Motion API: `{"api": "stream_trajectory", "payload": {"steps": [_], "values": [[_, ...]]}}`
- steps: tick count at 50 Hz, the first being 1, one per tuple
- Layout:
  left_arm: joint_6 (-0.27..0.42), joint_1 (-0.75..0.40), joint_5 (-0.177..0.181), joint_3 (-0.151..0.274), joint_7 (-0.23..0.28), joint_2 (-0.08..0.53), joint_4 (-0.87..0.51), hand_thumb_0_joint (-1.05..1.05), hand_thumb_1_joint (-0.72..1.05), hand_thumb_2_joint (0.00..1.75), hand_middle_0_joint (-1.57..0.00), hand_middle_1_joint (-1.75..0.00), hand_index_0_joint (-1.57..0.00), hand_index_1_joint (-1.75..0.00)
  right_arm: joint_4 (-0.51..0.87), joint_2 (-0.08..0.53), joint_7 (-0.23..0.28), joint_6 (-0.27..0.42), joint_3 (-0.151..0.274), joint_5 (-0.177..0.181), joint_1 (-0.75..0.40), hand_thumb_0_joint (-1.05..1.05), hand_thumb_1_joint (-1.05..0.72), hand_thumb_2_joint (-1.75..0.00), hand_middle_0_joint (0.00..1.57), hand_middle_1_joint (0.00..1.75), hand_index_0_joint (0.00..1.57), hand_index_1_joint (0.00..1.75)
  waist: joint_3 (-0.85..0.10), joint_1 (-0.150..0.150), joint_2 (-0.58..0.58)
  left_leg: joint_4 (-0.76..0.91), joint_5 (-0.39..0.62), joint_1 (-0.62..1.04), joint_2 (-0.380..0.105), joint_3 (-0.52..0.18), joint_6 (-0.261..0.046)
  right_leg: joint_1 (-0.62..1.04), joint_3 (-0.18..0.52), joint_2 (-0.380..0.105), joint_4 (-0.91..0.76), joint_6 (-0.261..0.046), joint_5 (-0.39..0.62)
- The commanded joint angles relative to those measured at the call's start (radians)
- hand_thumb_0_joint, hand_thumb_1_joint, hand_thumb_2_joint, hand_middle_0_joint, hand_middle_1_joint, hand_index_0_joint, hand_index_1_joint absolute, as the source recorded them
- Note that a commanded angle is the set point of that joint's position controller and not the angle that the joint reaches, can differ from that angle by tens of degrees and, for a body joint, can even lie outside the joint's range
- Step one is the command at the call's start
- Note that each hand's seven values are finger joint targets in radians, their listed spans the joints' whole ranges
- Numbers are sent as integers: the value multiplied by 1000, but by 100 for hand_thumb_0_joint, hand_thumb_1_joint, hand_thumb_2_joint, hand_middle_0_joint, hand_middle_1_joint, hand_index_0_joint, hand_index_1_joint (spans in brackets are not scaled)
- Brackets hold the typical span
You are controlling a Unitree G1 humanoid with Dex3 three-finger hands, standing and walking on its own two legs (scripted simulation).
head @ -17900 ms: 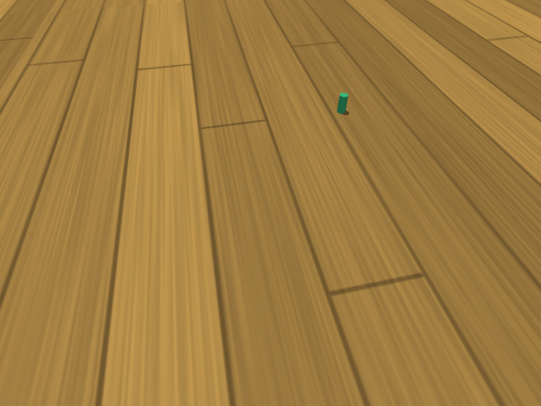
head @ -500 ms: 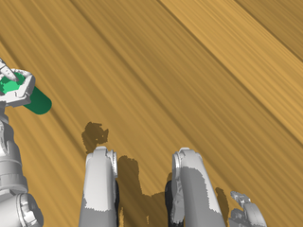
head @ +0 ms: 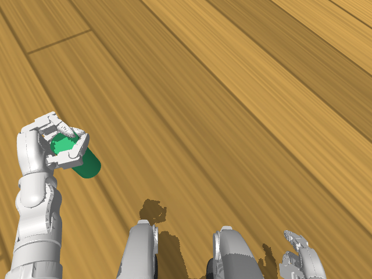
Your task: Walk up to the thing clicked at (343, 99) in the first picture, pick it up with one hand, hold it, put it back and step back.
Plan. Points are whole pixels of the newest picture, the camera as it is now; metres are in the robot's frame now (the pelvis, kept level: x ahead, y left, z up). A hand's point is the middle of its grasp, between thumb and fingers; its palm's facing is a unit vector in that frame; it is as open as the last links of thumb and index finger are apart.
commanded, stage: lift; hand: left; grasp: from the side
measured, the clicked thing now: (78, 156) +0.37 +0.25 -0.03
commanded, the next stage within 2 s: hold in 1.08 s
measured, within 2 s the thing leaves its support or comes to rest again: neither
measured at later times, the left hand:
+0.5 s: hand (67, 130) +0.36 +0.22 +0.11, palm faces +0.30 -0.95 -0.03, open 5.0 cm
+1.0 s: hand (74, 114) +0.37 +0.20 +0.14, palm faces +0.32 -0.95 -0.01, open 5.2 cm
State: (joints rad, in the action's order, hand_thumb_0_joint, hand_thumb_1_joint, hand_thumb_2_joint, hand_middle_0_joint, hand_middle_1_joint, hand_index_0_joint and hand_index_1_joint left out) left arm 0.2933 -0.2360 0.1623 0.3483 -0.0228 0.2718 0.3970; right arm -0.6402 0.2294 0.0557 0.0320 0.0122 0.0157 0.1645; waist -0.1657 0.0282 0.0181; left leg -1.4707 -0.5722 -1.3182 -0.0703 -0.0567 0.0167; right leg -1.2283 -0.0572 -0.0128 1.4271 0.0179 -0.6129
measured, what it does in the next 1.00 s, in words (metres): rises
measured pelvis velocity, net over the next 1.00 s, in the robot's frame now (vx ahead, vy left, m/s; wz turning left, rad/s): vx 0.03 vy -0.01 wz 0.03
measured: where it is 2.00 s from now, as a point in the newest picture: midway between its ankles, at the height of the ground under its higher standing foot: outside the picture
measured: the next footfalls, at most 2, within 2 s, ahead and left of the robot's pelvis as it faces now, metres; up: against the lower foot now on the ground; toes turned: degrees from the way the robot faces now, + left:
none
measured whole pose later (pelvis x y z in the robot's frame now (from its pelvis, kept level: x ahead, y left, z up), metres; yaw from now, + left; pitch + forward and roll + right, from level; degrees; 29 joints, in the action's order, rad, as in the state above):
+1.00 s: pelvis +0.03 -0.01 +0.10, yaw +2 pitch +12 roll -1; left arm 0.37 -0.14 0.13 0.21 0.08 0.15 0.43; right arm -0.67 0.21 0.05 0.01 0.01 -0.02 0.22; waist -0.07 0.01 0.01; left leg -0.98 -0.44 -0.75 -0.06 -0.01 0.03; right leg -0.69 -0.04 -0.02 0.96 0.01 -0.48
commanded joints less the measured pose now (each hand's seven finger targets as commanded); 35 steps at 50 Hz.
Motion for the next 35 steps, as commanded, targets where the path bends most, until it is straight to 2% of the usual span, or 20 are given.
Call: {"api": "stream_trajectory", "payload": {"steps": [1, 2, 3, 4, 5, 7, 9, 10, 11, 12, 14, 16, 17, 19, 21, 23, 24, 28, 30, 35], "values": [[92, -224, 10, 12, -1, 175, -245, 0, 39, 119, -120, -133, -124, -130, 86, 151, 8, 40, 57, -5, 60, 0, -89, -89, 20, 30, 20, 30, -379, 0, 86, 274, 225, 472, 27, -6, -21, 233, 11, 26, -263, -37, 268], [88, -192, 8, 2, -1, 151, -197, 0, 39, 118, -120, -132, -124, -130, 82, 150, 4, 40, 56, -6, 60, 0, -89, -89, 20, 30, 20, 30, -372, 9, 81, 286, 233, 486, 26, -8, -20, 244, 8, 26, -272, -36, 276], [97, -229, 12, -9, -1, 147, -255, 0, 39, 119, -120, -133, -124, -130, 84, 151, 0, 43, 55, -7, 66, 0, -88, -89, 20, 30, 20, 30, -388, 6, 99, 303, 251, 523, 24, -12, -16, 252, 5, 27, -277, -39, 286], [101, -229, 13, 2, 3, 162, -271, 0, 39, 118, -121, -133, -125, -130, 85, 150, -1, 43, 55, -7, 64, 0, -89, -89, 20, 30, 20, 30, -394, -6, 115, 318, 265, 552, 24, -13, -13, 268, 3, 26, -286, -39, 293], [97, -196, 9, -15, 6, 139, -239, 0, 41, 119, -120, -132, -124, -130, 83, 149, -2, 40, 54, -9, 78, 0, -89, -89, 20, 30, 20, 30, -399, 0, 98, 322, 305, 574, 24, -13, -14, 287, 0, 25, -297, -38, 321], [103, -193, 6, 6, 20, 159, -258, 0, 41, 119, -121, -133, -124, -130, 83, 144, -4, 39, 53, -9, 78, 0, -89, -89, 20, 30, 20, 30, -380, -8, 92, 355, 298, 586, 26, -12, -12, 321, -2, 26, -324, -38, 320], [109, -173, 9, -32, 23, 111, -228, 0, 40, 120, -121, -133, -124, -131, 88, 137, -5, 40, 45, -9, 66, 0, -89, -89, 20, 30, 20, 30, -328, 0, 63, 377, 282, 578, 27, -7, -15, 345, -1, 25, -352, -35, 318], [116, -198, 7, -4, 30, 139, -247, 0, 40, 120, -122, -133, -125, -131, 83, 141, -3, 40, 48, -12, 75, 0, -89, -89, 20, 30, 20, 30, -345, 2, 62, 379, 290, 577, 28, -4, -17, 367, 3, 23, -360, -34, 331], [119, -189, 4, -10, 34, 136, -250, 0, 41, 118, -121, -131, -124, -129, 84, 136, -4, 41, 46, -14, 76, 0, -89, -89, 20, 30, 20, 30, -342, -3, 69, 391, 299, 593, 29, -1, -17, 383, 3, 24, -369, -35, 338], [119, -183, 3, -40, 33, 108, -231, 0, 39, 118, -120, -131, -123, -129, 85, 134, -4, 42, 43, -14, 75, 0, -89, -89, 20, 30, 20, 30, -328, 4, 52, 396, 301, 597, 30, 5, -19, 396, 6, 21, -383, -32, 348], [127, -189, -2, -40, 39, 111, -241, 0, 39, 120, -120, -132, -123, -130, 92, 137, -4, 38, 45, -16, 69, 0, -89, -89, 20, 30, 20, 30, -309, -1, 59, 429, 288, 616, 32, 5, -17, 408, 0, 22, -402, -33, 337], [131, -191, -10, -68, 43, 91, -236, 0, 42, 119, -119, -129, -122, -128, 93, 135, -5, 38, 43, -18, 71, 0, -89, -89, 20, 30, 20, 30, -295, 0, 60, 455, 277, 640, 28, 0, -14, 414, -3, 23, -416, -34, 324], [133, -192, -8, -42, 46, 104, -214, 0, 46, 120, -121, -131, -124, -129, 90, 136, -4, 39, 46, -20, 71, 0, -89, -89, 20, 30, 20, 30, -295, -3, 64, 464, 273, 648, 29, 2, -12, 419, -2, 23, -428, -35, 318], [136, -176, -8, -75, 47, 77, -219, 0, 44, 118, -120, -130, -123, -128, 96, 128, -4, 40, 41, -21, 71, 0, -89, -89, 20, 30, 20, 30, -285, 3, 44, 480, 255, 645, 34, 11, -16, 459, 2, 21, -460, -31, 315], [143, -182, -8, -49, 57, 101, -251, 0, 44, 118, -119, -130, -122, -128, 97, 125, -4, 38, 41, -24, 66, 0, -89, -89, 20, 30, 20, 30, -290, -13, 62, 502, 246, 664, 38, 14, -15, 483, 2, 22, -479, -30, 308], [147, -189, -8, -69, 65, 80, -260, 0, 45, 119, -118, -129, -121, -128, 99, 121, -4, 37, 37, -24, 63, 0, -89, -89, 20, 30, 20, 30, -273, -9, 52, 519, 246, 687, 35, 15, -13, 488, 0, 24, -489, -30, 307], [144, -169, -12, -73, 68, 63, -214, 0, 46, 120, -118, -129, -121, -128, 94, 122, -4, 35, 37, -27, 69, 0, -89, -89, 20, 30, 20, 30, -277, -2, 41, 524, 254, 696, 34, 13, -12, 494, -1, 25, -492, -32, 312], [155, -186, -10, -72, 78, 68, -235, 0, 47, 119, -118, -128, -120, -127, 92, 115, 0, 37, 34, -28, 57, 0, -90, -90, 20, 30, 20, 30, -245, -7, 37, 550, 247, 707, 37, 22, -14, 524, 3, 23, -526, -27, 313], [154, -169, -11, -94, 74, 48, -224, 0, 45, 118, -117, -127, -119, -126, 88, 113, 2, 36, 34, -28, 61, 0, -90, -90, 20, 30, 20, 30, -243, -4, 19, 551, 259, 703, 39, 30, -17, 549, 11, 20, -542, -24, 332], [154, -163, -16, -87, 81, 52, -230, 0, 45, 118, -115, -126, -117, -125, 90, 111, 3, 28, 35, -32, 59, 0, -89, -90, 20, 30, 20, 30, -246, -9, 15, 571, 291, 725, 44, 42, -18, 605, 19, 19, -571, -20, 370]]}}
